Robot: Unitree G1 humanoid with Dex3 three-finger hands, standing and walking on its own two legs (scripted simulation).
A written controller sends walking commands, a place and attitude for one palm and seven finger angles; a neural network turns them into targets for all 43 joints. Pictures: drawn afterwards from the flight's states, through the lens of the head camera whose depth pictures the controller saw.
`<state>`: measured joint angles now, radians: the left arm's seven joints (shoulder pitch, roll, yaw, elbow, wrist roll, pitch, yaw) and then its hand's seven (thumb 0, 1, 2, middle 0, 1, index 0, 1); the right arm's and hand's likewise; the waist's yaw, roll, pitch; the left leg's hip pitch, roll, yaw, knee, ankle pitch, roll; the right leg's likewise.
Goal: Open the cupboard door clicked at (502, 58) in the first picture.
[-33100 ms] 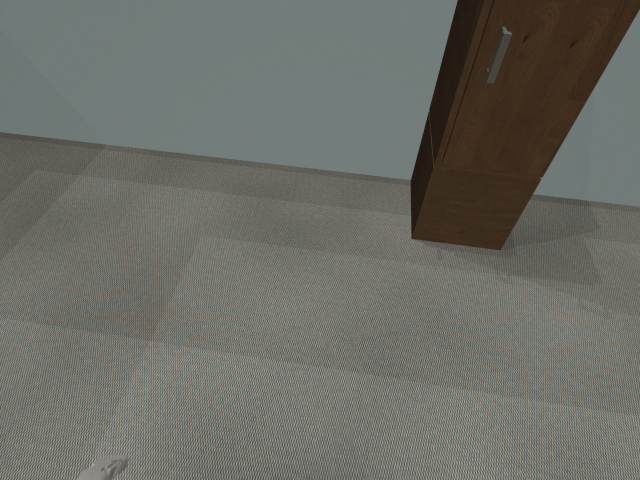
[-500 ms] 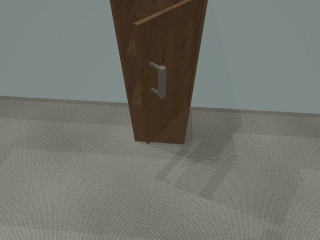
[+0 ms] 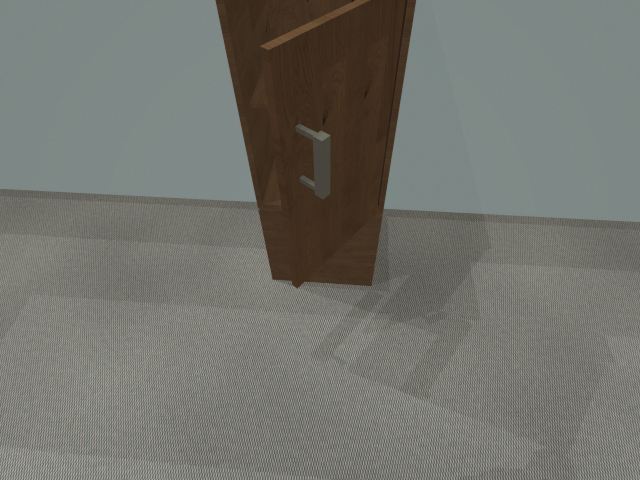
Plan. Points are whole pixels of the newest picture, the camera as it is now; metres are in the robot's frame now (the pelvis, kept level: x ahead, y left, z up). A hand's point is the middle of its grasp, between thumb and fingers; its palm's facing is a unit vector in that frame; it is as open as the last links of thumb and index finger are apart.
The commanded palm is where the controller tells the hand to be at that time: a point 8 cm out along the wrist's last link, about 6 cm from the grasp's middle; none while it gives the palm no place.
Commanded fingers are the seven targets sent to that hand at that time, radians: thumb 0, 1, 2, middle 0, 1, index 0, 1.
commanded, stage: look to check the result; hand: left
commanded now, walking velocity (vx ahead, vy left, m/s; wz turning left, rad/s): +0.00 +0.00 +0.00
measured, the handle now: (313, 162) +0.60 +0.05 +0.04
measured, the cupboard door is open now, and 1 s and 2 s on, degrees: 54 54 54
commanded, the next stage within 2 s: walk to a spot facing it in 0.02 s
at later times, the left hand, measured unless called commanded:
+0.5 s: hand out of the picture +0.08 +0.19 -0.18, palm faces -0.11 -0.96 -0.25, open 7.4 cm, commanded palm none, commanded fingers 0.00 0.90 0.90 -0.20 -0.30 -0.20 -0.30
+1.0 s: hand out of the picture +0.12 +0.16 -0.18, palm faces -0.36 -0.90 -0.26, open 7.4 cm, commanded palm none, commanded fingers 0.00 0.90 0.90 -0.20 -0.30 -0.20 -0.30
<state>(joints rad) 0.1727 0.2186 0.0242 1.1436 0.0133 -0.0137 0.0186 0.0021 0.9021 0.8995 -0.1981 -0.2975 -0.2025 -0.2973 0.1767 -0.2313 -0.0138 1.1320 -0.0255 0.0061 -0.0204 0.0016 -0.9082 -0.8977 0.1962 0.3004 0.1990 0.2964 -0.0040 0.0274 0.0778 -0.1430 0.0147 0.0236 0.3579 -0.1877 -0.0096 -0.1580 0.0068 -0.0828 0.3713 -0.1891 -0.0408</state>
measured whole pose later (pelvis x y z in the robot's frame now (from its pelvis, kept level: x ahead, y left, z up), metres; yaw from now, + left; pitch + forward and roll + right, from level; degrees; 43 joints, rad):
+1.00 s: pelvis +0.00 -0.02 -0.01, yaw -26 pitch +2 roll +1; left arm 0.23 0.23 0.09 0.95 0.03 0.06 0.01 0.00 0.90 0.90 -0.20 -0.30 -0.20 -0.30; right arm 0.04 -0.21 -0.05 0.88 0.00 0.03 -0.03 0.00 -0.91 -0.90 0.20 0.30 0.20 0.30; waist 0.03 -0.04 0.10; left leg -0.30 0.01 0.00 0.61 -0.36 -0.05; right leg -0.31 0.10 0.22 0.53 -0.23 -0.03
